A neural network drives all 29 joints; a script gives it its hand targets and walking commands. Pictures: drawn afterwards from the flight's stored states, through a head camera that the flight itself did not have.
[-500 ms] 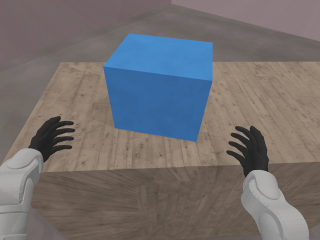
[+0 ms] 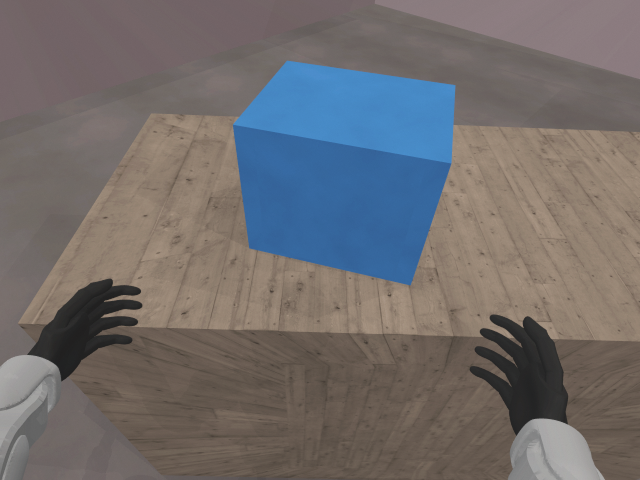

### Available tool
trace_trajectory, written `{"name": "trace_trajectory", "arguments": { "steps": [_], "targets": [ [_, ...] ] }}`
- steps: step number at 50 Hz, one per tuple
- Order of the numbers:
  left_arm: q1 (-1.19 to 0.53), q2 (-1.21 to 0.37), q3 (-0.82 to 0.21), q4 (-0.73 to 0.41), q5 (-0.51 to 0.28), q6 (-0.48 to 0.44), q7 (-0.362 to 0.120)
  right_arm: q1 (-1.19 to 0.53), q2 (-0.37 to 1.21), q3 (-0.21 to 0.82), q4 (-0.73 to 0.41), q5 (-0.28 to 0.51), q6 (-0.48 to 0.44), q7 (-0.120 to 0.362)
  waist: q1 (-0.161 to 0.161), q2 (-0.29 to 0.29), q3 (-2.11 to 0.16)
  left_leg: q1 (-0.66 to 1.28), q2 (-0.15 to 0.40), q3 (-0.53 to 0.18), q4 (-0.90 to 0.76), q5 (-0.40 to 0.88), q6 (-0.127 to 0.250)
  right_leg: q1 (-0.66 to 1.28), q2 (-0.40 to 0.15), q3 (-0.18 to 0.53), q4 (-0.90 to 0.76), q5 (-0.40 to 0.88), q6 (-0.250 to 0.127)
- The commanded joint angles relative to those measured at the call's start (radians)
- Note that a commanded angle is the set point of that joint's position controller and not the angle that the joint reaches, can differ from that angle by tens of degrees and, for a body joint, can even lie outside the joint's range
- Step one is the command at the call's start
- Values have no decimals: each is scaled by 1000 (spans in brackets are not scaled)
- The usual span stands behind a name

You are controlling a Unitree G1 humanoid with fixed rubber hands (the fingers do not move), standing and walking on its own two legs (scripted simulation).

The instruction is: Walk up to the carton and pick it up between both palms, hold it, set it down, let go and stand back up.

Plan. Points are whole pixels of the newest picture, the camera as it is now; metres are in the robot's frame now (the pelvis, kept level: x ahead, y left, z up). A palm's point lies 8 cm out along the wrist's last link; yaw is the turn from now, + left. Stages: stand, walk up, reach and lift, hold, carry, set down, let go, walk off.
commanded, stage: set down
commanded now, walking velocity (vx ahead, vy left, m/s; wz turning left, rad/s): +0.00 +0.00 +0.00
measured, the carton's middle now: (347, 170) +0.55 -0.01 +0.11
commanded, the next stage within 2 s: none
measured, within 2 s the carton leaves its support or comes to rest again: neither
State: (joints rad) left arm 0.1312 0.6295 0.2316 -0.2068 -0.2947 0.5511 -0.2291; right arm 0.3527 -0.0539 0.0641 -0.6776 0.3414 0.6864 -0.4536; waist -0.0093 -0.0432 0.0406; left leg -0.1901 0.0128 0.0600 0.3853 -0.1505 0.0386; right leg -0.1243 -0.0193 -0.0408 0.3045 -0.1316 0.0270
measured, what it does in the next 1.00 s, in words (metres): stands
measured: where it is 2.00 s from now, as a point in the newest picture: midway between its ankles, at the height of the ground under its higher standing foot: outside the picture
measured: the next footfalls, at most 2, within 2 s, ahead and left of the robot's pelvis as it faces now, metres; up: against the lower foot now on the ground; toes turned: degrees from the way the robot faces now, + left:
none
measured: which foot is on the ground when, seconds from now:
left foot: down 0.00-1.00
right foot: down 0.00-1.00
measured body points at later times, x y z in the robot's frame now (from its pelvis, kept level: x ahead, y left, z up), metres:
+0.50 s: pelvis +0.03 -0.01 +0.00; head +0.07 +0.01 +0.45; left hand +0.27 +0.29 +0.06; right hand +0.23 -0.19 +0.06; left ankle +0.04 +0.09 -0.75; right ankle +0.02 -0.14 -0.75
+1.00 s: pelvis +0.03 -0.01 +0.00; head +0.07 +0.00 +0.45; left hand +0.23 +0.27 +0.04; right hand +0.21 -0.20 +0.04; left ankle +0.04 +0.09 -0.75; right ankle +0.02 -0.14 -0.75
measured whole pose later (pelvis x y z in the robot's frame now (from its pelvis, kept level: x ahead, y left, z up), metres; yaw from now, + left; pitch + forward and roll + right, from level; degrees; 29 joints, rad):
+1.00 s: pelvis +0.03 -0.01 +0.00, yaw +0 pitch +0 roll -1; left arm 0.44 0.49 0.18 -0.22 -0.21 0.27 -0.21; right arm 0.53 -0.18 0.08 -0.42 0.29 0.29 -0.25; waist 0.01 -0.01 0.08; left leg -0.19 0.03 0.06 0.39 -0.20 0.01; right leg -0.12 -0.01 -0.04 0.30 -0.17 0.01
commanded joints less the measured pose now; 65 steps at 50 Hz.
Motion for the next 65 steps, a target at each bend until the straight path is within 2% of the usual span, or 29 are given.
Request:
{"name": "trace_trajectory", "arguments": {
  "steps": [1, 6, 7, 10, 11, 14, 16, 17, 19, 20, 25, 27, 30, 34, 38, 42, 44, 45, 46, 47, 50, 51, 52, 54, 55, 57, 59, 61, 65],
  "targets": [
    [-93, 275, 97, -302, -32, -60, 4, 50, -30, -22, -214, -32, -38, 20, 133, 190, -60, 94, 123, -81, -125, -225, -16, 125, 25, 91, -9, -97, -62],
    [-16, 240, 116, -264, 1, -64, 28, 79, -51, -15, -151, -55, -37, 39, 149, 224, -51, 68, 119, -68, -120, -240, -22, 121, 20, 88, -1, -121, -74],
    [-30, 247, 97, -267, -15, -66, 21, 85, -42, -26, -143, -63, -28, 36, 124, 205, -38, 57, 128, -78, -129, -280, -17, 128, 23, 89, 0, -123, -66],
    [-23, 238, 113, -206, 3, -62, 23, 88, -43, -7, -84, -76, -26, 44, 133, 211, -23, 51, 119, -68, -123, -273, -14, 109, 14, 92, -8, -141, -69],
    [-20, 254, 116, -245, -2, -75, 21, 92, -30, -18, -148, -74, -35, 34, 129, 179, -48, 49, 123, -70, -125, -294, -7, 121, 7, 100, -6, -137, -62],
    [-13, 241, 118, -206, 6, -74, 17, 99, -47, -11, -110, -82, -29, 40, 121, 164, -37, 78, 105, -51, -111, -244, -11, 90, 5, 96, -24, -125, -59],
    [12, 208, 120, -170, 36, -74, 21, 108, -72, -2, -53, -84, -40, 55, 125, 199, -26, 94, 94, -41, -95, -185, -25, 76, 2, 95, -26, -116, -71],
    [38, 202, 112, -164, 28, -69, 13, 138, -64, -17, -65, -85, -34, 55, 109, 155, -17, 114, 93, -47, -91, -145, -25, 79, 10, 91, -34, -69, -71],
    [73, 161, 98, -162, 57, -69, 19, 147, -110, -30, -21, -79, -49, 77, 107, 206, 5, 135, 92, -59, -91, -96, -48, 61, 25, 81, -41, -64, -79],
    [107, 147, 103, -162, 59, -70, 14, 175, -112, -11, -44, -79, -68, 79, 116, 163, -29, 163, 88, -56, -67, -34, -50, 64, 23, 76, -47, -33, -75],
    [171, 74, 86, -208, 70, -126, 40, 166, -170, -15, 19, -93, -141, 136, 127, 203, -98, 219, 84, -65, -32, 117, -74, 48, 47, 61, -37, 14, -84],
    [208, 66, 79, -226, 59, -167, 47, 201, -173, -22, 24, -92, -192, 154, 135, 195, -133, 226, 73, -60, -2, 225, -81, 56, 55, 57, -32, 91, -79],
    [258, 70, 80, -215, 45, -214, 29, 277, -143, 25, 3, -85, -246, 151, 134, 114, -122, 253, 50, -48, 31, 313, -67, 61, 41, 63, -46, 227, -45],
    [328, 31, 64, -130, 74, -240, 9, 340, -186, 42, 109, -110, -285, 164, 121, 94, -136, 322, 45, -64, 38, 373, -74, 43, 44, 47, -47, 366, -29],
    [355, -4, 34, -60, 89, -268, -3, 339, -190, 51, 127, -120, -354, 172, 107, 94, -104, 330, 35, -65, 45, 384, -81, 27, 38, 43, -54, 417, -22],
    [351, -5, 15, -95, 86, -304, 10, 319, -190, 45, 112, -123, -405, 197, 121, 105, -132, 294, 48, -63, 46, 414, -78, 48, 50, 44, -51, 304, -51],
    [367, -21, -1, -94, 78, -313, 12, 341, -168, 45, 108, -127, -430, 199, 108, 68, -114, 297, 36, -55, 41, 379, -72, 33, 39, 47, -61, 323, -37],
    [352, -40, -6, -67, 93, -318, 20, 316, -176, 34, 167, -135, -433, 213, 111, 90, -111, 295, 41, -62, 33, 356, -73, 20, 41, 49, -60, 281, -39],
    [358, -14, 4, -113, 88, -333, 27, 341, -167, 40, 133, -132, -442, 208, 119, 86, -123, 290, 41, -57, 33, 360, -68, 25, 37, 54, -60, 280, -45],
    [337, -56, -17, -100, 107, -331, 42, 310, -172, 24, 206, -144, -431, 232, 120, 148, -96, 266, 56, -70, 19, 333, -76, 12, 48, 49, -58, 191, -67],
    [335, -35, -27, -100, 82, -334, 40, 312, -144, -9, 175, -144, -434, 222, 106, 89, -98, 226, 46, -47, -1, 258, -63, 58, 37, 57, -76, 131, -70],
    [311, -47, -32, -85, 93, -324, 54, 280, -145, -17, 230, -153, -421, 238, 111, 128, -70, 192, 54, -53, -17, 194, -64, 54, 41, 54, -72, 70, -73],
    [318, -46, -33, -75, 88, -323, 52, 268, -134, -14, 190, -150, -418, 235, 107, 101, -62, 179, 52, -43, -26, 146, -56, 44, 36, 59, -77, 39, -79],
    [268, -74, -56, -37, 98, -301, 71, 190, -155, -55, 232, -159, -396, 260, 105, 154, -30, 95, 69, -53, -80, -4, -52, 62, 50, 45, -58, -64, -88],
    [246, -69, -60, -28, 91, -294, 68, 186, -133, -47, 227, -166, -380, 257, 94, 123, 6, 60, 77, -53, -104, -86, -39, 81, 44, 46, -59, -90, -80],
    [211, -75, -88, -43, 76, -283, 85, 123, -141, -89, 214, -177, -365, 267, 73, 154, 10, -47, 97, -63, -153, -244, -28, 148, 54, 36, -18, -116, -70],
    [169, -76, -101, -14, 80, -261, 91, 74, -140, -108, 229, -184, -345, 274, 61, 133, 35, -83, 102, -56, -166, -327, -19, 154, 50, 37, -14, -164, -61],
    [156, -106, -118, 12, 100, -245, 113, 35, -174, -129, 291, -194, -331, 294, 55, 187, 54, -127, 119, -71, -190, -370, -27, 166, 64, 28, 12, -178, -71],
    [168, -151, -145, 24, 120, -218, 148, -34, -202, -177, 344, -215, -339, 333, 57, 177, 42, -149, 124, -65, -199, -385, -37, 174, 65, 19, 35, -184, -66]
  ]
}}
